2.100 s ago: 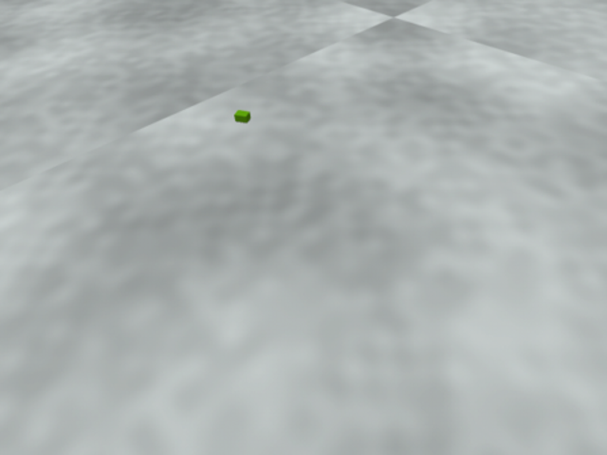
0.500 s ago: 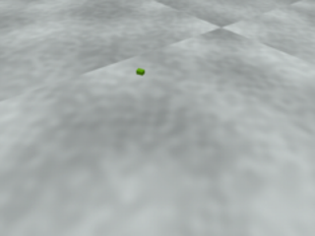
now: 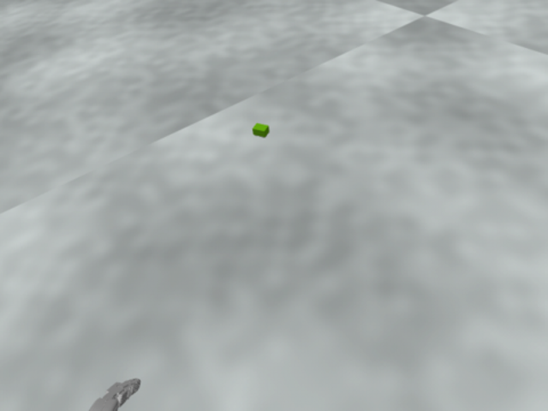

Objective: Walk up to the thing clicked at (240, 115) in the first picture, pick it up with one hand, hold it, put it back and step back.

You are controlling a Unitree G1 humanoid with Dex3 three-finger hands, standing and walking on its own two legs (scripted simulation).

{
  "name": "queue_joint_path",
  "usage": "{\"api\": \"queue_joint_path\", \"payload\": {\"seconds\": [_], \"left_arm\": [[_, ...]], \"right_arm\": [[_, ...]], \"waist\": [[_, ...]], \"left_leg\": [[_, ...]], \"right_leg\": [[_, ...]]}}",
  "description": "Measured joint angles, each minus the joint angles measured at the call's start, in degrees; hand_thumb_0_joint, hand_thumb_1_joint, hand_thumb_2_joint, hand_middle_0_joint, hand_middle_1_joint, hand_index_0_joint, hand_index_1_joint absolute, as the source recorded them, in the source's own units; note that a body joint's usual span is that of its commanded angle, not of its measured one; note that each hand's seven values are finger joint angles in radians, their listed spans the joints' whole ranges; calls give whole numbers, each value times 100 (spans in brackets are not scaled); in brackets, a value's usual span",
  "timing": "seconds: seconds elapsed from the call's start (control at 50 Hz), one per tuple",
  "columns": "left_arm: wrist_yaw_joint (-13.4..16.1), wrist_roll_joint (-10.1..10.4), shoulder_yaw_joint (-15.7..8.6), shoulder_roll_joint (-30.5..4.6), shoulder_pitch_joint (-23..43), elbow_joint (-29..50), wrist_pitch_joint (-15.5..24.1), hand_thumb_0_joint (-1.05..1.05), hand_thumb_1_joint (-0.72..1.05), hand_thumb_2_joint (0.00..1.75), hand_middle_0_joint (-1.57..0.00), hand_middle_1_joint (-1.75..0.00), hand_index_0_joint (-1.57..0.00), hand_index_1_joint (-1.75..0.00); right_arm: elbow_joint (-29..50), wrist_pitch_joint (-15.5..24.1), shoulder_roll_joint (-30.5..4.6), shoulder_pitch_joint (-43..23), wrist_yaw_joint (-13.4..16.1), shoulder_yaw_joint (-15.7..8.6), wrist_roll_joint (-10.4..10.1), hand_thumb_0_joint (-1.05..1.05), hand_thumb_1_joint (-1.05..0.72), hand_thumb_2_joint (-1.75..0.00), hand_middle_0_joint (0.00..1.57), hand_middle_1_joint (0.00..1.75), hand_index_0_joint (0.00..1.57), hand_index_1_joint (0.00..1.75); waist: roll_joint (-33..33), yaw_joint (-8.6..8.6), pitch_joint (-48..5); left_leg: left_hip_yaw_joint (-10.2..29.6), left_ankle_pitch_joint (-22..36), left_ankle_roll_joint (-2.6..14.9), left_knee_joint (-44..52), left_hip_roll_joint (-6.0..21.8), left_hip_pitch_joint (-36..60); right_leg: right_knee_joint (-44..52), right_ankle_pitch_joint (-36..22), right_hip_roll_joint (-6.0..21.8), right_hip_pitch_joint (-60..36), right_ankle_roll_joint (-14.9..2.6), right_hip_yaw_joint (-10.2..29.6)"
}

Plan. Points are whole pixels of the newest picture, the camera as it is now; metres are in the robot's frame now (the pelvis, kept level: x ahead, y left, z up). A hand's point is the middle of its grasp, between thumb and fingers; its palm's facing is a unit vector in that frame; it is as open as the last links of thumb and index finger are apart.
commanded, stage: walk up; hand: left
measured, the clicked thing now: (260, 130) +1.71 +0.20 -0.75
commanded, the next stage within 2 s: none
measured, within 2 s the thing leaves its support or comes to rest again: neither
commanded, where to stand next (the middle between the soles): +1.31 -0.02 m, yaw +0 degrees
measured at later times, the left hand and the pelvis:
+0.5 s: hand (152, 293) +0.37 +0.30 -0.14, palm faces -0.10 -0.94 -0.34, open 7.4 cm; pelvis +0.29 +0.03 +0.00, yaw -1 degrees
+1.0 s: hand (194, 202) +0.59 +0.24 -0.11, palm faces -0.01 -0.92 -0.39, open 7.4 cm; pelvis +0.54 -0.03 +0.01, yaw +1 degrees
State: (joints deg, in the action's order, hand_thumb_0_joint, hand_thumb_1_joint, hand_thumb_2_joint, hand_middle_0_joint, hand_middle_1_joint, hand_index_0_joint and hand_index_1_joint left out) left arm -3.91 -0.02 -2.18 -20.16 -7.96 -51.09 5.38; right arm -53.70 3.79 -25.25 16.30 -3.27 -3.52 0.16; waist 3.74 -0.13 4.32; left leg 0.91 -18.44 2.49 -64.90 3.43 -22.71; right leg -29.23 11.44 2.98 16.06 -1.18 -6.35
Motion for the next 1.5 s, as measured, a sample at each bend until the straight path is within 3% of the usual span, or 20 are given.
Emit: {"api": "queue_joint_path", "payload": {"seconds": [0.12, 0.22, 0.28, 0.34, 0.38, 0.52, 0.64, 0.68, 0.7, 0.74, 0.78, 0.82, 1.0, 1.12, 1.16, 1.2, 1.26, 1.3, 1.42, 1.5], "left_arm": [[-14, -100, -12, -209, -629, -111, -15, 1, 90, 89, -21, -30, -21, -30], [-36, -127, -102, -539, -965, -221, -75, 1, 90, 89, -21, -30, -21, -30], [42, -101, -122, -659, -1045, -296, -170, 1, 90, 89, -21, -30, -21, -30], [137, -28, -28, -670, -917, -371, -254, 1, 90, 89, -20, -30, -21, -30], [128, 10, 10, -682, -850, -355, -217, 2, 90, 89, -20, -30, -21, -30], [-80, -42, 31, -564, -529, -127, -252, 1, 90, 89, -20, -30, -21, -30], [-189, -78, -35, -473, -206, -74, -264, 1, 90, 89, -20, -30, -21, -30], [-177, -84, -68, -465, -151, -58, -215, 1, 90, 89, -20, -30, -21, -30], [-138, -95, -106, -405, -85, -56, -165, 1, 90, 89, -20, -30, -21, -30], [-68, -77, -110, -331, -19, 41, -70, 1, 90, 89, -20, -30, -21, -30], [-18, -18, -54, -234, -41, 117, -30, 1, 90, 89, -20, -30, -21, -30], [25, -2, -9, -158, -151, 145, -21, 1, 90, 89, -20, -30, -21, -30], [54, -75, -47, -258, -868, 61, -3, 1, 90, 89, -21, -30, -21, -30], [62, -98, -96, -461, -1239, -23, -74, 1, 90, 89, -21, -30, -21, -30], [84, -89, -88, -522, -1359, -50, -121, 1, 90, 89, -21, -30, -21, -30], [154, -36, -77, -542, -1330, -121, -212, 1, 90, 89, -21, -30, -21, -30], [219, 14, 21, -501, -1199, -200, -297, 1, 90, 89, -20, -30, -21, -30], [207, 40, 52, -506, -1109, -178, -279, 1, 90, 89, -20, -30, -21, -30], [19, -41, 21, -463, -858, -37, -270, 1, 90, 89, -20, -30, -21, -30], [-86, -87, -33, -438, -720, -74, -265, 1, 90, 89, -20, -30, -21, -30]], "right_arm": [[284, -11, -22, -411, -230, -100, 92, 0, -90, -90, 20, 30, 20, 30], [318, 25, -19, -489, -309, -153, 123, 0, -90, -90, 20, 30, 20, 30], [359, 128, -29, -510, -217, -205, 214, 0, -90, -90, 20, 30, 21, 30], [424, 178, 103, -491, -117, -140, 90, 0, -90, -90, 20, 30, 21, 30], [442, 187, 208, -392, -65, -52, 37, 0, -90, -90, 20, 30, 21, 30], [390, 211, 264, 129, -24, 72, 27, 0, -90, -90, 21, 30, 21, 30], [273, 102, 137, 448, -41, 39, 31, 0, -90, -90, 21, 30, 21, 30], [237, 50, 81, 561, -11, 17, 35, 0, -89, -90, 21, 30, 21, 30], [185, 17, 39, 540, 16, -1, 43, 1, -90, -90, 21, 30, 21, 30], [92, -72, 51, 411, 66, 7, 26, 1, -90, -90, 20, 30, 21, 30], [26, -105, 33, 270, 77, 43, -6, 1, -90, -90, 20, 30, 21, 30], [25, -92, 8, 150, 54, 58, -27, 1, -90, -90, 20, 30, 21, 30], [153, -127, -11, -163, -172, -36, 133, 0, -90, -90, 20, 30, 20, 30], [169, -130, 52, -344, -233, -66, 143, 1, -90, -90, 20, 30, 20, 30], [228, -75, 59, -376, -221, -60, 152, 1, -90, -90, 20, 30, 20, 30], [328, 15, 130, -490, -156, -72, 218, 0, -90, -90, 20, 30, 20, 30], [538, 102, 239, -516, -65, -27, 74, 0, -90, -90, 20, 30, 21, 30], [604, 117, 312, -446, -9, 46, 13, 0, -90, -90, 20, 30, 21, 30], [591, 116, 287, -152, -1, 127, 39, 0, -90, -90, 21, 30, 21, 30], [516, 83, 152, 36, -37, 80, 55, 0, -90, -90, 21, 30, 21, 30]], "waist": [[-99, 173, -130], [-330, 313, -260], [-565, 258, -273], [-690, 133, -177], [-797, 88, -137], [-735, -75, -28], [-528, -251, -37], [-428, -277, -112], [-263, -259, -78], [-177, -200, -10], [-125, -122, 21], [-58, -48, -5], [-60, 167, -120], [-223, 312, -85], [-314, 337, -118], [-534, 308, -18], [-580, 191, 61], [-661, 153, 60], [-687, 55, 1], [-566, -48, -49]], "left_leg": [[-178, 656, -229, 1972, 311, -892], [-431, 1255, -198, 3111, 273, -559], [-623, 905, -86, 2793, 17, -345], [-718, 492, -59, 2679, -65, -77], [-813, 463, -75, 3019, -119, 304], [-918, 300, -131, 3962, -202, 1426], [-893, -314, -381, 3933, -126, 2058], [-833, -746, -424, 3506, -9, 2112], [-755, -939, -318, 2985, 171, 1990], [-384, -967, -155, 1434, 109, 1394], [-164, -661, -73, 328, -59, 769], [-114, -269, -35, 61, -65, 254], [-88, 802, -293, 1949, 263, -860], [-313, 1200, -162, 3137, 215, -476], [-423, 1165, -68, 3398, 78, -144], [-545, 962, -85, 3063, -102, -110], [-562, 650, -67, 2958, -116, 123], [-606, 624, -90, 3202, -139, 423], [-703, 439, -108, 3699, -177, 1117], [-730, 140, -189, 3723, -142, 1433]], "right_leg": [[532, 372, -140, -856, 8, -82], [266, 1141, -65, -1376, 163, -88], [-1249, 1722, 201, -1048, 18, 164], [-3248, 1400, -78, -60, -153, 758], [-3587, 1047, -68, 492, -155, 827], [-2074, 381, 329, 1530, 63, 616], [-557, -505, 314, 1299, -41, 424], [-344, -549, 183, 988, -97, 317], [-540, -436, 58, 954, -91, 224], [-870, -59, 0, 895, -107, 150], [-739, 71, -10, 625, -138, 111], [-399, 62, -57, 294, -148, 71], [613, 279, -276, -839, -162, -106], [385, 982, -264, -1342, 15, -199], [-1, 1394, -168, -1391, 89, -189], [-1223, 1552, 55, -1004, -13, 37], [-3198, 1482, -174, -51, -128, 590], [-3508, 1262, -139, 446, -138, 724], [-2284, 664, 292, 1259, 52, 660], [-1188, 53, 410, 1244, 62, 577]]}}
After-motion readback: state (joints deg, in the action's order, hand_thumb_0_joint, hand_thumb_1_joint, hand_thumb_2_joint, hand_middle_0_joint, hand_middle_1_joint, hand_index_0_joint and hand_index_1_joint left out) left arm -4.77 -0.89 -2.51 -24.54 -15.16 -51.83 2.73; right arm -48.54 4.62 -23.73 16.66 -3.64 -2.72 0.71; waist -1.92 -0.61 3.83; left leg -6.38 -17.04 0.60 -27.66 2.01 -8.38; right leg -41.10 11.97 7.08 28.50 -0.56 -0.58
